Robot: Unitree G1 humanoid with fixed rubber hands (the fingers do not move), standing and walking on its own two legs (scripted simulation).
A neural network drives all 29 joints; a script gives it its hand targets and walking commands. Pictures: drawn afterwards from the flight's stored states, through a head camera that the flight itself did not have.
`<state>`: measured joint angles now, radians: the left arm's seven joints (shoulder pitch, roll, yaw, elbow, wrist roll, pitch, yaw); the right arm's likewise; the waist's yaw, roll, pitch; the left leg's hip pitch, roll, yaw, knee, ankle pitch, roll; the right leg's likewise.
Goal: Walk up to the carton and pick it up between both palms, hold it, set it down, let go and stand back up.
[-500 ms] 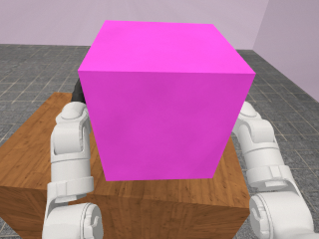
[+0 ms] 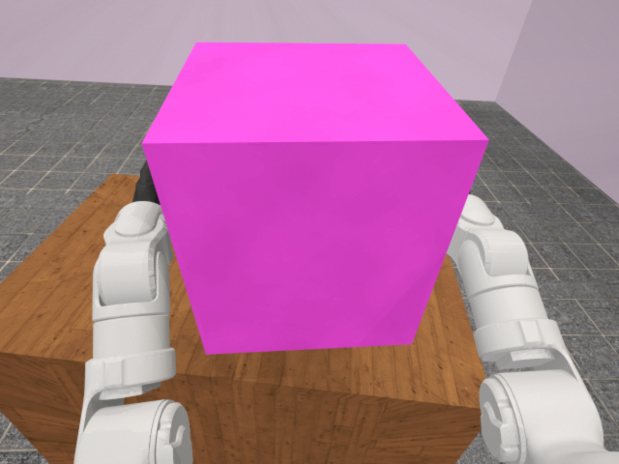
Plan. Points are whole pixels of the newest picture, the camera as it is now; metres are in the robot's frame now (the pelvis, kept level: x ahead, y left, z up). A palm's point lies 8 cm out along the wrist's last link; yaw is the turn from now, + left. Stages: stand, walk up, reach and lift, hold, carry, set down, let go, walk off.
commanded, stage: hold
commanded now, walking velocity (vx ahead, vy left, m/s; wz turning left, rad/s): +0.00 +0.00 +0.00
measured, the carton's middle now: (307, 197) +0.38 +0.00 +0.21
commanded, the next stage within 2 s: none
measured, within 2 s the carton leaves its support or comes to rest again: neither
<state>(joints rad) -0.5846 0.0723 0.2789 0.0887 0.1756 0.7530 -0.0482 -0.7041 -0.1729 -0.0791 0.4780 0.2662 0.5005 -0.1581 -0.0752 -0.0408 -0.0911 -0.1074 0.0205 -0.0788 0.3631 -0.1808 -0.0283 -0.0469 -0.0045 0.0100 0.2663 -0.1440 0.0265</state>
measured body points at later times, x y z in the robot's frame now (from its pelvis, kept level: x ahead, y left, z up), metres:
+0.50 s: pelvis +0.00 +0.00 +0.00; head -0.07 +0.02 +0.45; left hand +0.37 +0.17 +0.21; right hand +0.38 -0.19 +0.22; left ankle +0.02 +0.13 -0.75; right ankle +0.01 -0.14 -0.75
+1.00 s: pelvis +0.00 +0.00 +0.00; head -0.06 +0.02 +0.45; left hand +0.37 +0.17 +0.22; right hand +0.37 -0.19 +0.22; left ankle +0.02 +0.13 -0.75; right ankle +0.01 -0.14 -0.75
